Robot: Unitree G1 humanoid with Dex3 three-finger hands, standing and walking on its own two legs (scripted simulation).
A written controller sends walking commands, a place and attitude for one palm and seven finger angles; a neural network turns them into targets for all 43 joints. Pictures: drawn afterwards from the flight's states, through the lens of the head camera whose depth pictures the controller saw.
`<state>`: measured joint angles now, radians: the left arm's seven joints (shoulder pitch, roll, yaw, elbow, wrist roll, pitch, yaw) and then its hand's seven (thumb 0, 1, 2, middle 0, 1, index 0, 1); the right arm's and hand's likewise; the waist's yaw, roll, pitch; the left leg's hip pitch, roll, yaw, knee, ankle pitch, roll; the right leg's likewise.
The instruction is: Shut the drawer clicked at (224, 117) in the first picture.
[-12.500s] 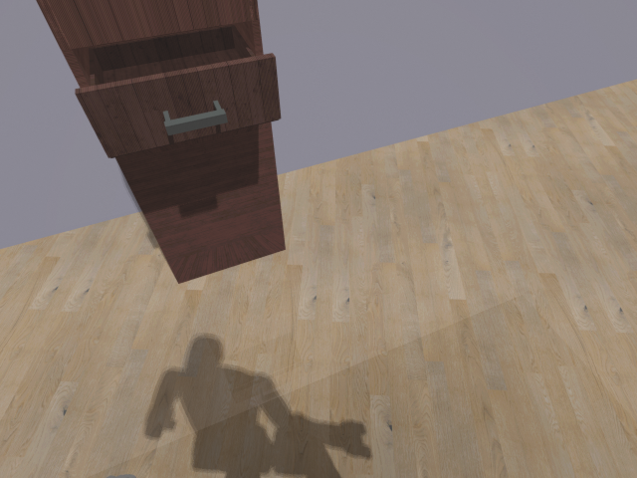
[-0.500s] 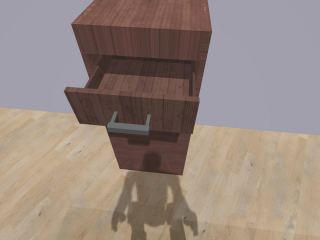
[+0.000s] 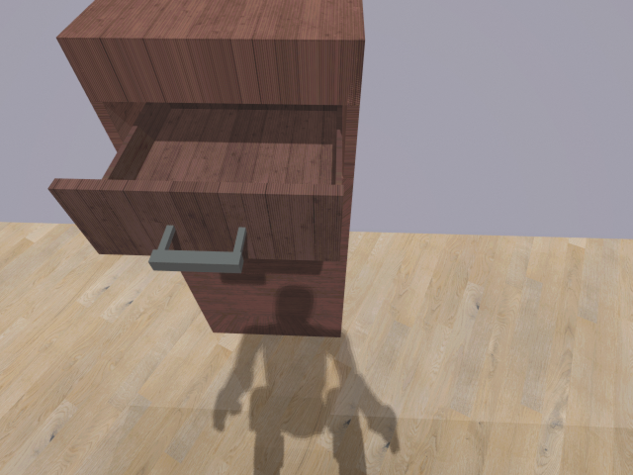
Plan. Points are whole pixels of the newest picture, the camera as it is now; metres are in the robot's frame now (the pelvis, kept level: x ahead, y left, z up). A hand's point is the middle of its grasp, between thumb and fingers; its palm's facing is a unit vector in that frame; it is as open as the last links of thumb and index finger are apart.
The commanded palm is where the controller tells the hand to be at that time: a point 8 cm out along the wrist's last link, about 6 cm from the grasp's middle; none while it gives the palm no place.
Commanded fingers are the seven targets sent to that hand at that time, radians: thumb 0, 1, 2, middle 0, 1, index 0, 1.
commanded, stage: come to a stop and stand still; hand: left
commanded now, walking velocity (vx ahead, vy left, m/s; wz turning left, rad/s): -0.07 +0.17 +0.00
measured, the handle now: (201, 247) +0.39 +0.19 +0.05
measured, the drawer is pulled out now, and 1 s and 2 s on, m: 0.20 0.20 0.20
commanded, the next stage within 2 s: look again from close up in 0.98 s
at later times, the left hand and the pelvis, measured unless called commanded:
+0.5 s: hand out of the picture +0.06 +0.22 -0.16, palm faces +0.02 -0.97 -0.25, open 7.4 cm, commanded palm none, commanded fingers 0.00 0.90 0.90 -0.20 -0.30 -0.20 -0.30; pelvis +0.00 +0.03 +0.01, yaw +1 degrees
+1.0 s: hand out of the picture -0.01 +0.24 -0.16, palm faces -0.01 -0.98 -0.20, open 7.4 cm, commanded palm none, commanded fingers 0.00 0.90 0.90 -0.20 -0.30 -0.20 -0.30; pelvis -0.01 +0.07 +0.01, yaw -1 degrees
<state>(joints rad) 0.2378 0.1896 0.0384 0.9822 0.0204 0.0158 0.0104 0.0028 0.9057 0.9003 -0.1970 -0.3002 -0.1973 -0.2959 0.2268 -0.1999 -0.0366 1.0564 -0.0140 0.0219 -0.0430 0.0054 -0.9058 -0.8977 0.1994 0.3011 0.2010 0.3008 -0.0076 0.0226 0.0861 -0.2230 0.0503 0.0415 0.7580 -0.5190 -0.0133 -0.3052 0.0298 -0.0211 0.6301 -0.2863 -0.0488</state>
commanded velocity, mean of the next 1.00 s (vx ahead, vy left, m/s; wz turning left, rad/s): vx -0.01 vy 0.03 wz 0.00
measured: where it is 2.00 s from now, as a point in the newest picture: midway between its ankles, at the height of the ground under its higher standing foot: outside the picture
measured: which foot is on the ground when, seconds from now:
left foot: up 0.00-0.18, down 0.20-1.00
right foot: down 0.00-1.00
